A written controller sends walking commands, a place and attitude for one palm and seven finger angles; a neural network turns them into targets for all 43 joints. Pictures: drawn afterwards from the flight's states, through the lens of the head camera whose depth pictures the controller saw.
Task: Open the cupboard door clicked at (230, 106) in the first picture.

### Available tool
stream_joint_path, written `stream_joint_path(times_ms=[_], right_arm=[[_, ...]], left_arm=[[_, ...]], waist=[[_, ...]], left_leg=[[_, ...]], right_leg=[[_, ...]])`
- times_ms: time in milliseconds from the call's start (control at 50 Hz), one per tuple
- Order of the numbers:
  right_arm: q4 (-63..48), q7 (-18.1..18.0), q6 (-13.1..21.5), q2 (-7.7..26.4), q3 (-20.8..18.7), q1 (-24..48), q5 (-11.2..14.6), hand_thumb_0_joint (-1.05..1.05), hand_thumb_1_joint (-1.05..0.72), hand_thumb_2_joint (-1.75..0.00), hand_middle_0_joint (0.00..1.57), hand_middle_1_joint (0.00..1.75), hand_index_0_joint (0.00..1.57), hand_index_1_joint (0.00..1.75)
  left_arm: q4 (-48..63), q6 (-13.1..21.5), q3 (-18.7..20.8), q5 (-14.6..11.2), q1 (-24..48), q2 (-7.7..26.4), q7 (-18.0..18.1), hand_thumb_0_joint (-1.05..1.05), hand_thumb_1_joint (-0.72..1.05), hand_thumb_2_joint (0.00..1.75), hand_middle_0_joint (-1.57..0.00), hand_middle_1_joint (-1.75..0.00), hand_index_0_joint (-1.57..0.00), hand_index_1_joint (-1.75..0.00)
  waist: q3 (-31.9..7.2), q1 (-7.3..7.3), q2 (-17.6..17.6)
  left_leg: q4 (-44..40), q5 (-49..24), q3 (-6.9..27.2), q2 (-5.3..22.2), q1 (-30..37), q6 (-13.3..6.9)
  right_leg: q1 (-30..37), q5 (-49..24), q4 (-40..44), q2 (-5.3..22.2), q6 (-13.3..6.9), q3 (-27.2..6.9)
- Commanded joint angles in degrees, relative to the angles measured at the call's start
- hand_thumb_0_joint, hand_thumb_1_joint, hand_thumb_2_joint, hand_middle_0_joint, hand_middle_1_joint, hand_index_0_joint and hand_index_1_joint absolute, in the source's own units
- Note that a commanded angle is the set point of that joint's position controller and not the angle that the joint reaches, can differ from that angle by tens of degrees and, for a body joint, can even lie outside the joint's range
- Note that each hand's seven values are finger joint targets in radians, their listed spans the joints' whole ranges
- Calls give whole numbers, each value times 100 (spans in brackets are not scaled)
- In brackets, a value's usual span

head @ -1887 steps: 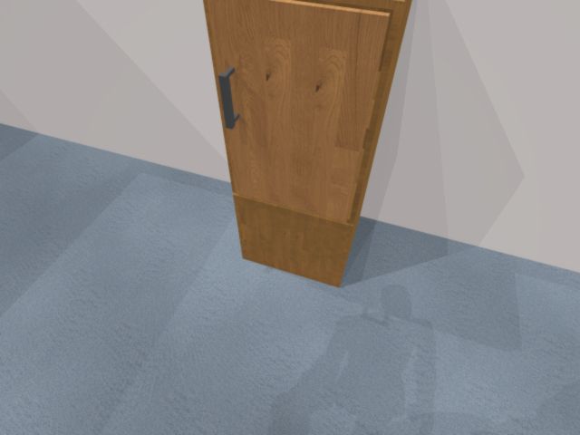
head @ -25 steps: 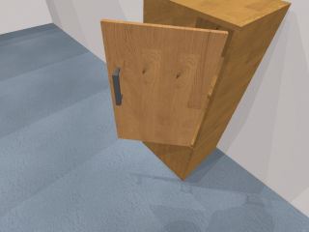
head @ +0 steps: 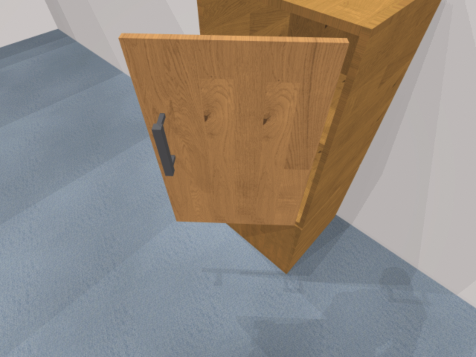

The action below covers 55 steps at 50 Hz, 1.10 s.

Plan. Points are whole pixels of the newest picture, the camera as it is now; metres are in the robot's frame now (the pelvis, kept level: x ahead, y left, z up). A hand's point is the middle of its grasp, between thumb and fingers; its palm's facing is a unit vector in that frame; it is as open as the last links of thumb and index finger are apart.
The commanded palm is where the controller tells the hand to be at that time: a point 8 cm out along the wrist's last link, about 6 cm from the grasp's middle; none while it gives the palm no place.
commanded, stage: come to a stop and stand still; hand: left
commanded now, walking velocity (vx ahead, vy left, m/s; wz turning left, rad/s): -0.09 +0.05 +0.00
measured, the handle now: (165, 145) +0.52 +0.19 +0.03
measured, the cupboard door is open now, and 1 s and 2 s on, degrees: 41 41 41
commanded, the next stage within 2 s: look again from close up in 0.66 s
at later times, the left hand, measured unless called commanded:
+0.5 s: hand out of the picture -0.01 +0.14 -0.16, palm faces +0.06 -0.98 -0.21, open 7.2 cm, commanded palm none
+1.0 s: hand out of the picture -0.01 +0.16 -0.18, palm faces +0.07 -0.98 -0.19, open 7.3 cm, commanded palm none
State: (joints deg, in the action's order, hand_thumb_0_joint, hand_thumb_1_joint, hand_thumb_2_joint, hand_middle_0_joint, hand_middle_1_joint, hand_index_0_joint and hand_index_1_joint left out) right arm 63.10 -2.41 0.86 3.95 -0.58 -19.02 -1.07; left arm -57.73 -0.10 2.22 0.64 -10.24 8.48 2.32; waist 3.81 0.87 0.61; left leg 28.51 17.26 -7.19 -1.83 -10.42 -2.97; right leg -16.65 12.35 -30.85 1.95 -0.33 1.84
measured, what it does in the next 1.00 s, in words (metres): stands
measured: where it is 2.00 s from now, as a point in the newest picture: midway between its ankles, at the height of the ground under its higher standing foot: outside the picture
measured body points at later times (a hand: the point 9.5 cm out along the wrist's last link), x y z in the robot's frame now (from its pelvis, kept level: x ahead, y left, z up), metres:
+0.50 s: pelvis -0.02 -0.04 +0.01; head -0.02 -0.04 +0.46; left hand -0.01 +0.19 -0.15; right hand -0.03 -0.25 -0.16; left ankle -0.02 +0.08 -0.73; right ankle +0.03 -0.11 -0.73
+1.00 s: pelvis -0.02 -0.02 +0.00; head -0.04 -0.01 +0.44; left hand -0.01 +0.21 -0.16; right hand -0.03 -0.24 -0.16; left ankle -0.02 +0.08 -0.73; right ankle +0.04 -0.11 -0.73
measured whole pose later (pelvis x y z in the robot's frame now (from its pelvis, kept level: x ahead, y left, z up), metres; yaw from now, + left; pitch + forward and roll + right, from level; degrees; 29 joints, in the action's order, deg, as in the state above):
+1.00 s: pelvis -0.02 -0.02 +0.00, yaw +2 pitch -1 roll -1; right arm 59.4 -1.5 -0.4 7.8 -2.2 -21.8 -1.6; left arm -59.0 -0.3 0.9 1.1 -19.7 8.6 2.9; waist -3.3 1.5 0.5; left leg 35.0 18.9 -3.2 0.6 -15.6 -1.5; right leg -18.7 13.0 -32.0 -0.6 -2.4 4.9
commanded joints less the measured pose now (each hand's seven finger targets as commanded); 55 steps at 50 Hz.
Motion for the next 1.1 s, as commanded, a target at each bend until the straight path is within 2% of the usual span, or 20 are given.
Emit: stream_joint_path(times_ms=[0,20,120,280,360,500,720,740,760,780,800,820,840,860,900,940,980,1000,1040,1080], right_arm=[[-225,-9,-14,549,-189,-502,62,0,-90,-90,20,30,20,30],[-229,2,-34,568,-201,-514,67,0,-90,-90,20,30,20,30],[-249,37,-61,605,-169,-213,26,0,-90,-90,20,30,20,30],[-162,98,-77,672,-72,-167,5,0,-90,-90,20,30,20,30],[-70,112,-72,688,-35,-259,5,0,-90,-90,20,30,20,30],[77,115,-100,641,6,-553,6,0,-90,-90,20,30,20,30],[218,54,-23,417,50,-866,13,0,-90,-90,20,30,20,30],[-706,163,-123,1408,-241,6,-125,0,-90,-90,20,30,20,30],[-598,109,17,1089,-262,54,-94,0,-90,-90,20,30,20,30],[-606,92,1,778,-237,-218,-68,0,-90,-90,20,30,20,30],[-546,78,-53,678,-226,-490,-48,0,-90,-90,20,30,20,30],[-513,79,-85,638,-235,-710,-32,0,-90,-90,20,30,20,30],[-530,106,-134,594,-191,-794,-52,0,-90,-90,20,30,20,30],[-527,110,-129,627,-223,-831,-40,0,-90,-90,20,30,20,30],[-543,104,-73,723,-225,-849,-28,0,-90,-90,20,30,20,30],[-586,112,-33,712,-175,-695,-61,0,-90,-90,20,30,20,30],[-715,87,46,957,-182,-372,-46,0,-90,-90,20,30,20,30],[-781,76,78,1073,-196,-211,-28,0,-90,-90,20,30,20,30],[-805,68,136,1189,-189,-75,-15,0,-90,-90,20,30,20,30],[-802,65,158,1291,-194,-38,1,0,-90,-90,20,30,20,30]], left_arm=[[124,99,37,19,-677,609,29,0,90,90,-20,-30,-20,-30],[190,85,33,14,-597,599,38,0,90,90,-20,-30,-20,-30],[321,9,9,21,-365,515,33,0,90,90,-20,-30,-20,-30],[153,59,-66,15,-511,514,-7,0,90,90,-20,-30,-20,-30],[31,93,-82,10,-645,527,-19,0,90,90,-20,-30,-20,-30],[-144,113,-94,-1,-913,485,-24,0,90,90,-20,-30,-20,-30],[-408,151,-118,-11,-1351,197,-18,0,90,90,-20,-30,-20,-30],[191,234,-105,53,-868,1549,14,0,90,90,-20,-30,-20,-30],[77,188,-58,60,-1195,870,40,0,90,90,-20,-30,-20,-30],[121,181,-125,90,-1313,690,58,0,90,90,-20,-30,-20,-30],[167,169,-99,83,-1284,660,73,0,90,90,-20,-30,-20,-30],[227,167,-60,83,-1185,681,86,0,90,90,-20,-30,-20,-30],[269,163,-70,60,-1067,687,103,0,90,90,-20,-30,-20,-30],[299,165,-16,63,-948,700,108,0,90,90,-20,-30,-20,-30],[336,158,43,68,-813,732,109,0,90,90,-20,-30,-20,-30],[313,97,-4,69,-957,572,84,0,90,90,-20,-30,-20,-30],[260,100,-35,61,-1106,532,52,0,90,90,-20,-30,-20,-30],[240,110,-36,64,-1124,561,35,0,90,90,-20,-30,-20,-30],[219,139,-63,68,-1094,584,19,0,90,90,-20,-30,-20,-30],[234,162,-53,48,-1013,688,13,0,90,90,-20,-30,-20,-30]], waist=[[-802,21,615],[-889,32,715],[-393,-19,200],[42,-36,126],[127,-38,43],[254,-22,191],[191,-84,-66],[746,241,-247],[-160,-156,-280],[-833,11,-188],[-986,98,144],[-902,173,537],[-530,211,831],[-272,249,781],[-2,260,209],[285,78,-457],[372,-100,-796],[326,-172,-662],[177,-208,-487],[91,-158,-244]], left_leg=[[-102,-1085,537,609,-244,210],[-92,-908,522,578,-149,215],[-469,-779,677,738,-153,149],[-855,19,697,674,-236,163],[-962,65,689,655,-210,165],[-888,147,618,559,-210,166],[-1000,102,668,603,-423,159],[-779,-399,907,216,-758,155],[-227,399,770,657,-809,116],[166,350,724,436,-688,114],[532,422,597,305,-607,160],[821,346,520,231,-577,192],[923,389,527,263,-596,158],[955,220,546,307,-571,134],[426,115,699,392,-473,84],[-363,512,1039,620,-965,14],[-1071,800,1434,916,-1442,-62],[-1213,792,1505,991,-1537,-84],[-1182,295,1425,963,-1297,-75],[-1073,-234,1309,917,-999,-44]], right_leg=[[813,-3310,43,992,-517,-961],[720,-3030,125,1016,-560,-941],[143,-1173,413,627,-374,-811],[-12,537,1255,508,-302,-913],[-7,811,1487,465,-262,-898],[-128,1347,1786,478,-226,-913],[134,941,1583,415,-248,-757],[-304,513,812,153,-390,-639],[-21,1246,891,517,-324,-695],[180,1312,1083,716,-399,-1019],[23,1787,1379,892,-446,-1309],[-227,2054,1641,1038,-493,-1500],[-526,2406,1825,1101,-563,-1627],[-844,2379,1832,1115,-583,-1551],[-1095,1990,1485,868,-528,-1186],[-826,1643,967,431,-348,-759],[-189,555,462,162,-216,-333],[114,164,365,149,-180,-229],[357,-251,417,208,-180,-288],[403,-498,476,273,-167,-349]])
